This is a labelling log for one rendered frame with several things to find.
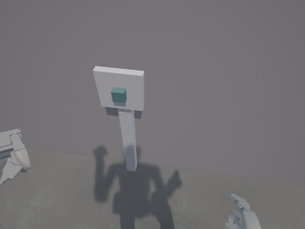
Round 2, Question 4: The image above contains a button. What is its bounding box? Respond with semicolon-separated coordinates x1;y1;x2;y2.
111;87;127;103

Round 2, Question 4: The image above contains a panel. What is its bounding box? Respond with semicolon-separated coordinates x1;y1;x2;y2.
92;66;145;172

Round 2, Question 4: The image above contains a left robot hand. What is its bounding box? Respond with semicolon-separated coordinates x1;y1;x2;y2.
0;129;31;189

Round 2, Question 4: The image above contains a right robot hand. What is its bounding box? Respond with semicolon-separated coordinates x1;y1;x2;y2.
225;193;262;229

